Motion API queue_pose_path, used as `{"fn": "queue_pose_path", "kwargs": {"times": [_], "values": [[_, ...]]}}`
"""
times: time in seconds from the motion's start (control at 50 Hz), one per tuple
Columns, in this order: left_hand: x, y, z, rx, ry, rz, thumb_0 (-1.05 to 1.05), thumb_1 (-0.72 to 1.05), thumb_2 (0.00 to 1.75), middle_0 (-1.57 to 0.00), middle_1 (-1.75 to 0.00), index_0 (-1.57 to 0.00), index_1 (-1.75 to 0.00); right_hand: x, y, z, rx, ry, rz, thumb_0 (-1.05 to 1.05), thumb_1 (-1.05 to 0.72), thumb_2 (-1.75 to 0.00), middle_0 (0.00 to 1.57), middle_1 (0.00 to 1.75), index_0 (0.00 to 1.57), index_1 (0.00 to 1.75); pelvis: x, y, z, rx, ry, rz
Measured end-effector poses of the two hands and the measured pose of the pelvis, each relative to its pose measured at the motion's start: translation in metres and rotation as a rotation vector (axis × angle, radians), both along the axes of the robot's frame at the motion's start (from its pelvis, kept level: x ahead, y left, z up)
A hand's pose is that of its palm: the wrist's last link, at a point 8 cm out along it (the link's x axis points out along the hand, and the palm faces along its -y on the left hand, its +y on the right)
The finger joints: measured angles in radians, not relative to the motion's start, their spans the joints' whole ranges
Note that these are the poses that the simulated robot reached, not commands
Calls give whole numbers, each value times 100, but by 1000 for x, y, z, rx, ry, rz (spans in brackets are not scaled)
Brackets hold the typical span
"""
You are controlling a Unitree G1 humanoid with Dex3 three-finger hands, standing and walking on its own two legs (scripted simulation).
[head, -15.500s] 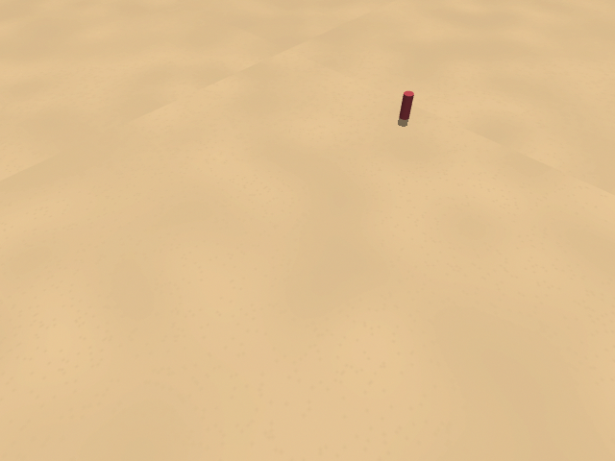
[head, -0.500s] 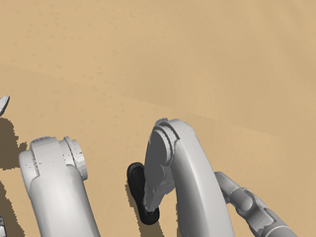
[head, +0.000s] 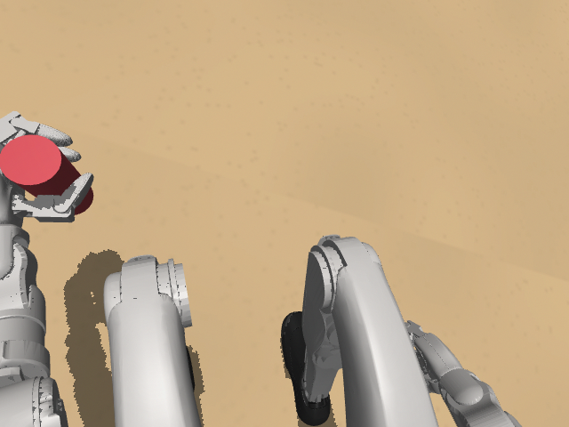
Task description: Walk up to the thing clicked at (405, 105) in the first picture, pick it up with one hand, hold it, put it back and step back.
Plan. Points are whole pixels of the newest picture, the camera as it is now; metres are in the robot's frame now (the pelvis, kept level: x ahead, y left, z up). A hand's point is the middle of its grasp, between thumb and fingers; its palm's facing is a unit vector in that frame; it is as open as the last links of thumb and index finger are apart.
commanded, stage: settle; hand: left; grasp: from the side
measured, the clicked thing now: (54, 181) +0.42 +0.28 -0.08
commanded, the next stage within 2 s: lift in 0.82 s
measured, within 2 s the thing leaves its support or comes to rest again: neither
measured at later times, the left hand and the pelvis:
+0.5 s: hand (51, 154) +0.43 +0.26 -0.01, palm faces +0.16 -0.99 -0.05, open 7.7 cm; pelvis +0.01 -0.01 +0.03, yaw +3 degrees
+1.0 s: hand (51, 140) +0.43 +0.25 +0.02, palm faces +0.16 -0.99 -0.05, open 7.7 cm; pelvis +0.00 -0.01 +0.05, yaw +4 degrees
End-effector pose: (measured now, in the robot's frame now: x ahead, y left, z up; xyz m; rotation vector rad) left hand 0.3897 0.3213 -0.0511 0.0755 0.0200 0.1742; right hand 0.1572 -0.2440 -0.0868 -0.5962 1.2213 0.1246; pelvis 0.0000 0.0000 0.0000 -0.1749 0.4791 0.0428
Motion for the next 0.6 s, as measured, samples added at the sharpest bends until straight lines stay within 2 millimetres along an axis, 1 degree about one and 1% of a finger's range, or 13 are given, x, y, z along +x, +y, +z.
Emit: {"fn": "queue_pose_path", "kwargs": {"times": [0.12, 0.26, 0.46, 0.6], "values": [[6, -6, 13, -9, 11, -19, -3, -15, 111, -81, -107, -88, -111, 1, -7, -1, 15, -8, -45, 0, -89, -89, 20, 30, 20, 30, 3, -3, 6, 21, 27, 6], [6, -12, 26, -32, 17, -18, -3, -15, 111, -81, -107, -88, -111, 5, -13, 4, 20, -23, -76, 0, -90, -89, 20, 30, 20, 30, 6, -6, 15, 37, 53, 12], [6, -11, 44, -29, 22, -11, -3, -15, 111, -81, -107, -88, -111, 13, -13, 16, 28, -57, -88, 0, -90, -89, 20, 30, 20, 30, 7, -6, 29, 49, 70, 21], [6, -11, 53, -21, 28, -15, -3, -15, 111, -81, -107, -88, -111, 11, -12, 22, 32, -66, -93, 0, -90, -89, 20, 30, 20, 30, 5, -5, 34, 53, 71, 26]]}}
